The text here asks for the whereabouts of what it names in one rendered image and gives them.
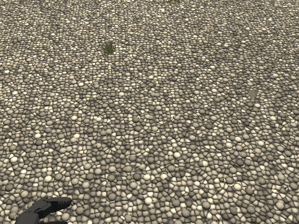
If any robot left hand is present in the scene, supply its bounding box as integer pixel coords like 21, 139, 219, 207
14, 196, 72, 224

